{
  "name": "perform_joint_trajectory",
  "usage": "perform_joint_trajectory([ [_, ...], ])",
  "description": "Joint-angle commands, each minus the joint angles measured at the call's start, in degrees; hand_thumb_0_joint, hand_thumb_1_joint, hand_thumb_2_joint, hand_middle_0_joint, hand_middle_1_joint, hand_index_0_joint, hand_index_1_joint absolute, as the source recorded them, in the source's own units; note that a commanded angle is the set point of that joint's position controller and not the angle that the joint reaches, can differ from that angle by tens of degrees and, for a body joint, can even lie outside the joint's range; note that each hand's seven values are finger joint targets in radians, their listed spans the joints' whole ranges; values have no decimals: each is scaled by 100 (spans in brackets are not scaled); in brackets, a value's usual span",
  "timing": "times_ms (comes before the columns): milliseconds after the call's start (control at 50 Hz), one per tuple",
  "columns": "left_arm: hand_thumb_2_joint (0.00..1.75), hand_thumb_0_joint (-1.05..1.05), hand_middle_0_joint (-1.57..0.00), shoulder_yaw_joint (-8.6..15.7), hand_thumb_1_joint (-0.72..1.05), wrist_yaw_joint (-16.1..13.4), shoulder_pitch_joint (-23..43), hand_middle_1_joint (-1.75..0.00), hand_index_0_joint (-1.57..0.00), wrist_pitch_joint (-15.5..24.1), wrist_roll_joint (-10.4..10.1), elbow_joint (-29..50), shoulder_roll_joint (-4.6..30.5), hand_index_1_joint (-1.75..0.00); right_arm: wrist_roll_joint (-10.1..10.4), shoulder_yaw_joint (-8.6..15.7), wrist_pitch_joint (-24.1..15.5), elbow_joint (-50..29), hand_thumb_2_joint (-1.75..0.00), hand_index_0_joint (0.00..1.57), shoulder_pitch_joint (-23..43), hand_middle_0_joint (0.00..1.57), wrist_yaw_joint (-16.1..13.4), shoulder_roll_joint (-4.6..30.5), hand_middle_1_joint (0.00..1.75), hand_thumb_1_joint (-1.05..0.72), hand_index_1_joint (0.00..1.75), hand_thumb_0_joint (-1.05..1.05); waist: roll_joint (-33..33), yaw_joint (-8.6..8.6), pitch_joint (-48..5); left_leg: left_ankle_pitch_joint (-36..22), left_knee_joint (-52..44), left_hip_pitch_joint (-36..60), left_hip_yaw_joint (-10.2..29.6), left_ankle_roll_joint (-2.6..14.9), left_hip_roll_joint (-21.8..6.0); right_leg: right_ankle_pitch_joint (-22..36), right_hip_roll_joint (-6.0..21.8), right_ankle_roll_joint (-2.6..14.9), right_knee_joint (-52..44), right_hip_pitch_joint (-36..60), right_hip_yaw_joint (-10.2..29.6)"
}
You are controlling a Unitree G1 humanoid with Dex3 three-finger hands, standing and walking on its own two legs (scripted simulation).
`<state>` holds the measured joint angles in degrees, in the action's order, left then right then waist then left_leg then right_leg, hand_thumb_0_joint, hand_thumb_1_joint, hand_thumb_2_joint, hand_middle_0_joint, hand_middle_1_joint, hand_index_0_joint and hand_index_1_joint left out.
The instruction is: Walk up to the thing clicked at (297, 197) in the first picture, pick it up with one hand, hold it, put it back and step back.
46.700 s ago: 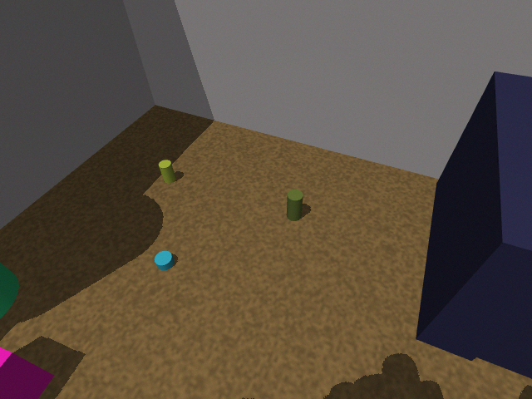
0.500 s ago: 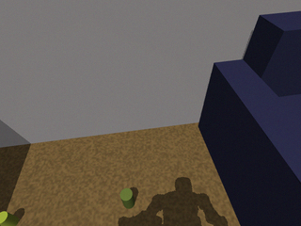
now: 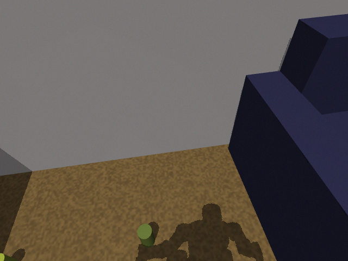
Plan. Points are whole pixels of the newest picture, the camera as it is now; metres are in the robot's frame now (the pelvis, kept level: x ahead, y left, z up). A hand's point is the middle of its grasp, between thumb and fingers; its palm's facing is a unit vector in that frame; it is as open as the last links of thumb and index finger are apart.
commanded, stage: stand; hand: left
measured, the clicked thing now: (146, 236) +0.41 +0.19 -0.71
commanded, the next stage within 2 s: step back in 0.30 s
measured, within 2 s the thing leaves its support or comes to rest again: neither
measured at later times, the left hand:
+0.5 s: hand out of the picture +0.07 +0.27 -0.16, palm faces -0.02 -0.92 -0.38, open 7.4 cm
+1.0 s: hand out of the picture +0.02 +0.32 -0.18, palm faces -0.10 -0.92 -0.38, open 7.4 cm
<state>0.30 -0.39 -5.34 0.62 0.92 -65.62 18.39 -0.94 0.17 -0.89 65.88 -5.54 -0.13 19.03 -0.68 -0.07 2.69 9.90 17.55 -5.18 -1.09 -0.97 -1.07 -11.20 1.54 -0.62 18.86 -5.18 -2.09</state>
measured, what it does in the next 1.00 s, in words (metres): walks backwards: left foot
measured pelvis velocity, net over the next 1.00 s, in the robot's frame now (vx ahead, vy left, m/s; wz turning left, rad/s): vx -0.10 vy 0.07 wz -0.06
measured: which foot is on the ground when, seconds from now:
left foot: down 0.00-0.42, up 0.44-0.58, down 0.60-1.00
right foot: down 0.00-0.62, up 0.64-1.00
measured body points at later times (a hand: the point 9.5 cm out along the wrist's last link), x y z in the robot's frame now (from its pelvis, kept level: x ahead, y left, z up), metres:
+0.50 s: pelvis -0.03 +0.01 -0.01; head +0.03 +0.01 +0.43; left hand +0.07 +0.32 -0.14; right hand +0.06 -0.31 -0.14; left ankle -0.03 +0.13 -0.73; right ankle -0.01 -0.12 -0.75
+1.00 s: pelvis -0.10 +0.07 -0.03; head -0.03 +0.06 +0.42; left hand +0.02 +0.37 -0.15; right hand -0.02 -0.24 -0.15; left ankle -0.07 +0.14 -0.75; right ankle -0.12 -0.05 -0.74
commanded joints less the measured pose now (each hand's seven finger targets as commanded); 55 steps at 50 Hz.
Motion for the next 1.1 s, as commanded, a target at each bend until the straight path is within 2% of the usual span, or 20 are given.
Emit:
perform_joint_trajectory([
  [0,90,0,-20,213,90,-76,150,-30,-20,120,-20,275,1192,-30,-3,221,-61,-271,-90,20,162,20,-97,1147,30,-90,30,0,105,-7,-377,-1115,-199,93,513,133,-649,1182,644,95,-301,33,503],
  [260,90,0,-20,241,90,-73,220,-30,-20,134,-27,323,1244,-30,8,230,-64,-282,-90,20,216,20,-95,1198,30,-90,30,0,19,11,-509,-1252,-196,184,473,130,-681,1419,671,132,-279,179,513],
  [280,90,0,-20,534,90,-87,138,-30,-20,69,-147,438,1704,-30,70,352,36,-489,-90,20,434,20,-46,1526,30,-90,30,0,106,-8,125,-1867,472,-340,532,293,-559,2123,597,177,160,-289,579],
  [360,90,0,-20,639,90,-115,96,-30,-20,-3,-128,752,1777,-30,148,387,167,-739,-90,20,187,20,-19,1282,30,-90,30,0,501,86,-215,-1002,1578,-530,220,256,-84,2304,1056,747,90,-495,995],
  [420,90,0,-20,698,90,-120,514,-30,-20,-34,17,1197,1865,-30,90,483,305,-891,-90,20,-128,20,23,1283,30,-90,30,0,1114,111,-506,1779,3201,-858,228,270,363,2274,1867,1488,41,-758,1622],
  [440,90,0,-20,705,90,-123,525,-30,-20,-45,84,1300,1861,-30,70,498,336,-983,-90,20,-201,20,40,1275,30,-90,30,0,1082,129,-513,2046,3382,-1042,401,332,282,2286,1921,1601,197,-765,1569],
  [520,90,0,-20,647,90,-117,809,-30,-20,-128,85,1609,1652,-30,115,521,291,-1102,-90,20,-557,20,49,1272,30,-90,30,0,1063,212,-720,1287,2427,-1065,366,325,139,2221,1426,1122,964,-520,1001],
  [560,90,0,-20,599,90,-100,720,-30,-20,-238,-17,1666,1573,-30,12,555,199,-1111,-90,20,-593,20,1,1332,30,-90,30,0,408,239,-600,-868,822,-845,394,291,-67,1661,877,676,1761,-549,601],
  [580,90,0,-20,571,90,-96,607,-30,-20,-283,-84,1767,1326,-30,-83,627,155,-1191,-90,20,-514,20,-33,1563,30,-90,30,0,-412,155,-607,-2357,472,-528,1267,347,-666,788,203,397,2509,-996,345],
  [600,90,0,-20,542,90,-129,671,-30,-20,-324,-118,1826,1144,-30,-129,713,126,-1210,-90,20,-586,20,-54,1956,30,-90,30,0,-1191,194,-450,-3625,374,70,2279,643,-1289,-1848,-656,266,3156,-2136,553],
  [620,90,0,-20,555,90,-177,357,-30,-20,-380,-57,1747,1202,-30,-122,728,110,-1253,-90,20,-552,20,-80,2008,30,-90,30,0,-643,99,-614,-3969,679,222,2165,962,-1500,-2443,-701,255,3781,-2220,1008],
  [640,90,0,-20,525,90,-213,314,-30,-20,-369,-43,1749,1182,-30,-82,759,98,-1412,-90,20,-516,20,-101,2158,30,-90,30,0,-999,259,-710,-4051,633,81,2512,1064,-1740,-2654,-734,224,4021,-2277,1208],
  [720,90,0,-20,556,90,-200,61,-30,-20,-392,-116,1680,1318,-30,-97,629,102,-1585,-90,20,12,20,-238,1581,30,-90,30,0,-925,-92,-612,-3694,895,496,1268,399,-872,-1482,-693,237,4429,-2550,1372],
  [820,90,0,-20,591,90,-174,97,-30,-20,-322,-25,1819,1323,-30,-24,651,112,-1656,-90,20,-414,20,-299,1413,30,-90,30,0,-531,190,-582,-3464,988,867,1298,718,-1005,-1521,-574,-29,3686,-2344,1068],
  [900,90,0,-20,615,90,-153,17,-30,-20,-266,7,1896,1265,-30,-8,689,136,-1745,-90,20,-482,20,-274,1474,30,-90,30,0,-476,260,-700,-3187,1172,892,1391,1033,-1203,-1495,-313,48,2468,-1897,781],
  [960,90,0,-20,645,90,-111,-317,-30,-20,-220,63,1792,1241,-30,20,696,164,-1840,-90,20,-165,20,-233,1599,30,-90,30,0,-481,104,-684,-2212,1222,130,1471,1106,-1249,-988,-266,229,1522,-1121,553],
  [1000,90,0,-20,673,90,-104,-618,-30,-20,-159,93,1673,1249,-30,69,651,184,-1874,-90,20,52,20,-200,1521,30,-90,30,0,-113,-63,-714,-1429,1455,-574,1308,878,-1048,379,-185,382,825,-374,736],
  [1020,90,0,-20,720,90,-96,-650,-30,-20,-134,111,1721,1451,-30,105,642,176,-1943,-90,20,89,20,-183,1477,30,-90,30,0,370,-38,-763,-690,1757,-1089,1081,696,-709,1024,239,644,901,-123,1329],
  [1060,90,0,-20,823,90,-66,-47,-30,-20,-145,93,2039,2041,-30,109,614,234,-1910,-90,20,110,20,-193,1251,30,-90,30,0,1876,-99,-161,2161,3712,-1423,313,128,662,1469,1933,1951,24,-1269,3253],
  [1080,90,0,-20,826,90,-71,47,-30,-20,-119,118,2214,1948,-30,73,639,258,-1847,-90,20,-57,20,-184,1381,30,-90,30,0,1599,-91,-2,2662,4564,-1421,793,69,645,1620,2110,2106,-11,-1529,3542],
])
